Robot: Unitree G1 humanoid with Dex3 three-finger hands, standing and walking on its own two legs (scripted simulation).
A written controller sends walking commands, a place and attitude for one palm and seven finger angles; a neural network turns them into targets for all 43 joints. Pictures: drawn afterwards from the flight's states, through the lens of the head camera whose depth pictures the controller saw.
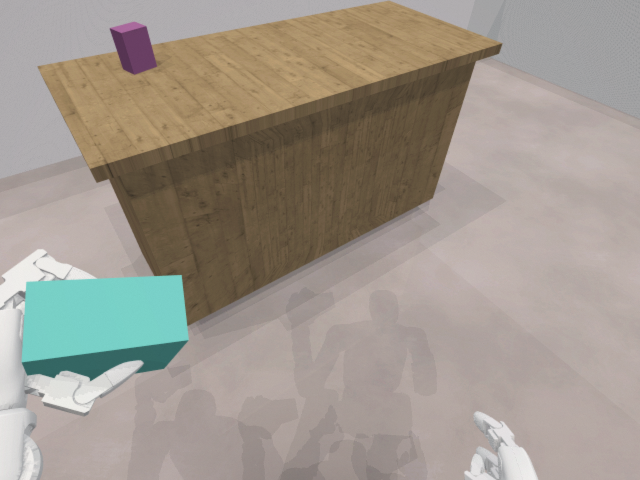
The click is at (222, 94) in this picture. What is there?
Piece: table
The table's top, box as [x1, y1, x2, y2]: [37, 1, 502, 182]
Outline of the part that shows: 502,43 391,1 384,1 152,45 157,66 134,75 122,69 116,51 37,66 97,182 498,53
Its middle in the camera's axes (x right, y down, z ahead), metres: -0.08 -0.55 +1.19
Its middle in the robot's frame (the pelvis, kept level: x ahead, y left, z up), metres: +1.26 +0.15 +0.00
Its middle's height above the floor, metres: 0.78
